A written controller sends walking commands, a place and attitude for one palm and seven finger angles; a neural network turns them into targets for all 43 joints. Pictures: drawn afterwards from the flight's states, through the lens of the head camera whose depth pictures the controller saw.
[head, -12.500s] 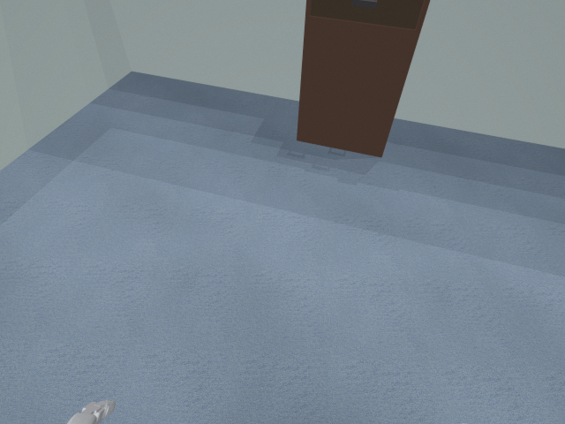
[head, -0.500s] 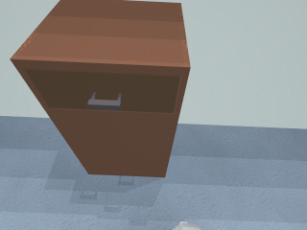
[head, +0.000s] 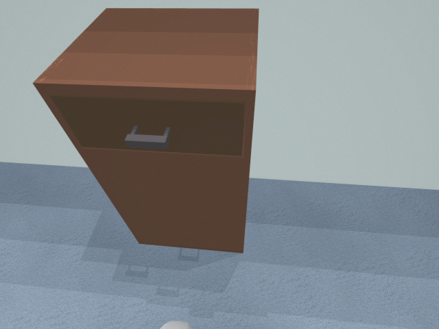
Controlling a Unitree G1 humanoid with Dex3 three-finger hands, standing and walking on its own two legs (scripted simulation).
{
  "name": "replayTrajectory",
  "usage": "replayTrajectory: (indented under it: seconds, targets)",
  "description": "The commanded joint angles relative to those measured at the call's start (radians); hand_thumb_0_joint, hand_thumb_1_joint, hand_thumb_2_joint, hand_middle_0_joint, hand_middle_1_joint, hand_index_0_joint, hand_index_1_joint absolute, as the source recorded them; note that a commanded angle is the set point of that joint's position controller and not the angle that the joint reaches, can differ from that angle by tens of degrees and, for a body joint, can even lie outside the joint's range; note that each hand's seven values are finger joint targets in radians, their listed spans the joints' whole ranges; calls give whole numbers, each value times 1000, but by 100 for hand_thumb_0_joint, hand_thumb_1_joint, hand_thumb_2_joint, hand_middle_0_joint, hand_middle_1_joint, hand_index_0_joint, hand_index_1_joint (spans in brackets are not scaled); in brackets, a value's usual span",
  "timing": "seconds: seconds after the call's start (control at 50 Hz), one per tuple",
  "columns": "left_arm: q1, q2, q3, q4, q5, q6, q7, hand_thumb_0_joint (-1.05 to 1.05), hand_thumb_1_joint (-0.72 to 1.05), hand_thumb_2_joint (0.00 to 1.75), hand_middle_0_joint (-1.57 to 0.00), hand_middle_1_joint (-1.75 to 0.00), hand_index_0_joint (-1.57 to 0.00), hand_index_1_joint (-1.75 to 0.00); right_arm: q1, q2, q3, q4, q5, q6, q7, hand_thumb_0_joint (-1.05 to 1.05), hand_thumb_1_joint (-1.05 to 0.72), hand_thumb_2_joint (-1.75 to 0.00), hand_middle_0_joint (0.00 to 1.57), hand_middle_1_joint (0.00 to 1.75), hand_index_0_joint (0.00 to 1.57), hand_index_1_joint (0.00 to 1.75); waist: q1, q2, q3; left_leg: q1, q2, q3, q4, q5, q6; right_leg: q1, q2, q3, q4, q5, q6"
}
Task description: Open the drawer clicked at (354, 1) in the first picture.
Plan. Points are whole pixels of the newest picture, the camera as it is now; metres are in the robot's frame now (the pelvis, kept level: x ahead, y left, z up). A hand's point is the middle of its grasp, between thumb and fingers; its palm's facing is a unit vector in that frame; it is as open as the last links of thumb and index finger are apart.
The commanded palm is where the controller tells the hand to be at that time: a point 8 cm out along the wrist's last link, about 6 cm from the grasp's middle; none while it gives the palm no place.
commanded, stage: come to a stop and stand still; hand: left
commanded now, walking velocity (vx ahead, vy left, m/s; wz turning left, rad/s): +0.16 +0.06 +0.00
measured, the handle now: (149, 135) +0.53 +0.23 +0.01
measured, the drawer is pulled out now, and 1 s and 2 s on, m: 0.00 0.00 0.00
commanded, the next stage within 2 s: look again from close up in 0.44 s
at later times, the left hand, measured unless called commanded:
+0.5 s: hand out of the picture -0.01 +0.21 -0.18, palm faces +0.05 -0.98 -0.17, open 7.3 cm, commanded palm none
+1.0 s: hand out of the picture +0.05 +0.18 -0.17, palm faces +0.04 -0.96 -0.26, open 7.3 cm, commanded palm none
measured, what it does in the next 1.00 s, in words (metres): steps on the spot: left foot, then right foot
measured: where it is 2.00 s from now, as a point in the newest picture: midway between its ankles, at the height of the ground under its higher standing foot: outside the picture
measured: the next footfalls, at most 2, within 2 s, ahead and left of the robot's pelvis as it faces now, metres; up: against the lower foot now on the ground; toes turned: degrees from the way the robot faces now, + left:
left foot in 0.22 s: -0.02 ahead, +0.15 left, +0.00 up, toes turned +0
right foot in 0.58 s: +0.06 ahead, -0.10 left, +0.00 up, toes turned +0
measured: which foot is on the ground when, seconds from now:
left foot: up 0.00-0.20, down 0.22-1.00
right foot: down 0.00-0.22, up 0.24-0.56, down 0.58-1.00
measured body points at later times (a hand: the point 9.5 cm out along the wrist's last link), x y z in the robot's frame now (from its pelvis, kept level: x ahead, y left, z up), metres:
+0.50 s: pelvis -0.01 +0.03 +0.00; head -0.01 +0.04 +0.45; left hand -0.01 +0.26 -0.16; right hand -0.10 -0.16 -0.15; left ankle -0.06 +0.15 -0.74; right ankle +0.01 -0.08 -0.69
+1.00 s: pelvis +0.01 +0.00 -0.01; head +0.01 -0.04 +0.44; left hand +0.05 +0.23 -0.15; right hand +0.02 -0.22 -0.19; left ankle -0.05 +0.15 -0.74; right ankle +0.02 -0.10 -0.74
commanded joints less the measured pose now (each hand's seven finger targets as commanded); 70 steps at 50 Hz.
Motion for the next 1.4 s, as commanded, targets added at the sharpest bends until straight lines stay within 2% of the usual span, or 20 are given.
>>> replayTrajectory:
  seconds: [0.0,0.16,0.2,0.28,0.46,0.5,0.52,0.54,0.58,0.64,0.72,0.82,1.1,1.12,1.14,1.16,1.18,1.2,1.26,1.38]
  targets:
    - [74,201,46,-34,7,-8,3,0,90,90,-20,-30,-20,-30,43,-49,6,-54,-1,-19,9,0,-90,-90,20,30,20,30,15,-154,-43,-20,14,21,-132,-28,10,78,-285,350,-306,-311,-79]
    - [33,157,33,14,-3,13,-10,0,90,90,-20,-30,-20,-30,356,-10,26,61,6,-64,-14,0,-90,-90,20,30,20,30,-93,-44,-61,483,-1,86,-690,28,71,-190,-119,160,-185,-433,46]
    - [57,43,7,-5,-7,13,-15,0,90,90,-20,-30,-20,-30,324,-121,11,25,-7,-62,-30,0,-90,-90,20,30,20,30,-86,329,95,294,342,-351,-937,-357,172,-376,33,-1,271,-342,88]
    - [79,69,24,32,6,6,-41,0,90,90,-20,-30,-20,-30,165,-54,42,-2,-3,-90,-38,0,-90,-90,20,30,20,30,-2,159,129,84,254,-205,-925,-177,196,-302,-11,109,577,-125,75]
    - [-8,11,-3,18,-11,-6,-26,0,90,90,-20,-30,-20,-30,334,-21,46,94,-10,-107,-51,0,-90,-90,20,30,20,30,-65,151,63,240,245,-95,-758,361,228,-184,-36,51,305,-206,94]
    - [24,0,-2,41,-13,-13,-20,0,90,90,-20,-30,-20,-30,340,-17,45,111,-11,-98,-52,0,-90,-90,20,30,20,30,-50,150,52,195,233,-88,-698,372,205,-53,-10,34,156,-184,91]
    - [198,47,-33,161,-10,-31,23,0,90,90,-20,-30,-20,-30,147,-82,35,66,10,-122,-29,0,-90,-90,20,30,20,30,52,191,29,11,203,46,-488,344,119,117,-95,135,158,78,36]
    - [263,127,-14,140,-9,-40,15,0,90,90,-20,-30,-20,-30,143,44,49,2,4,-114,-21,0,-90,-90,20,30,20,30,58,-75,49,-51,38,63,-385,-65,63,79,-146,304,-54,13,29]
    - [162,155,-14,113,-8,-61,11,0,90,90,-20,-30,-20,-30,299,112,66,32,5,-99,-21,0,-90,-90,20,30,20,30,-37,-120,-109,87,18,64,-246,-167,58,95,-270,363,-116,182,-72]
    - [95,111,-10,124,-16,-59,20,0,90,90,-20,-30,-20,-30,363,65,58,78,13,-104,-20,0,-90,-90,20,30,20,30,-86,-232,-227,198,32,21,-466,103,59,175,-130,201,98,377,-15]
    - [48,66,-22,112,-20,-30,11,0,90,90,-20,-30,-20,-30,288,27,57,84,6,-102,-39,0,-90,-90,20,30,20,30,-51,178,19,162,104,-16,-532,423,77,57,-45,130,123,119,35]
    - [64,84,-18,127,-17,-35,8,0,90,90,-20,-30,-20,-30,287,27,54,72,10,-87,-44,0,-90,-90,20,30,20,30,-64,-38,35,187,64,8,-531,229,61,73,-83,167,48,281,28]
    - [59,103,-6,107,-18,-31,3,0,90,90,-20,-30,-20,-30,246,1,56,88,10,-84,-42,0,-90,-90,20,30,20,30,-52,-5,-3,232,61,14,-591,200,54,118,-87,165,1,202,26]
    - [238,176,13,157,-16,-52,50,0,90,90,-20,-30,-20,-30,84,-59,27,16,18,-92,-34,0,-90,-90,20,30,20,30,59,-430,27,21,57,73,-276,98,31,240,-151,256,-4,943,126]
    - [-627,468,-37,-1293,187,-253,33,0,88,89,-20,-32,-20,-32,34,-210,22,-335,48,-263,-86,0,-90,-90,20,30,20,30,-68,-7,-411,266,-37,39,-416,229,115,239,-96,371,85,744,44]
    - [-134,387,-3,-1003,210,-153,106,0,85,88,-20,-33,-20,-33,48,-127,21,-272,23,-342,-110,0,-90,-90,20,30,20,30,-12,188,-428,288,-34,69,-538,450,122,241,-37,260,143,433,15]
    - [-100,294,-27,-973,156,-79,177,0,83,87,-21,-34,-21,-34,-8,-127,11,-216,59,-362,-117,0,-90,-90,20,30,20,30,2,358,-307,274,-14,66,-551,365,85,82,-29,182,82,144,27]
    - [100,126,-123,-896,190,-11,191,0,81,86,-21,-36,-21,-36,-1,-66,38,-245,68,-370,-115,0,-90,-90,20,30,20,30,-18,212,-218,198,1,23,-568,334,70,44,-3,150,78,68,40]
    - [72,225,-80,-999,418,-41,246,0,74,83,-21,-40,-21,-40,-22,-128,18,-343,28,-369,-109,0,-90,-90,20,30,20,30,-33,-138,-116,82,-36,28,-471,264,96,-84,15,192,58,-27,54]
    - [398,185,-76,-874,860,-41,352,0,60,77,-22,-50,-22,-50,-99,-133,-13,-541,-18,-210,-19,0,-90,-90,20,30,20,30,89,-204,-92,-142,-81,48,-423,28,56,-123,14,225,66,-334,25]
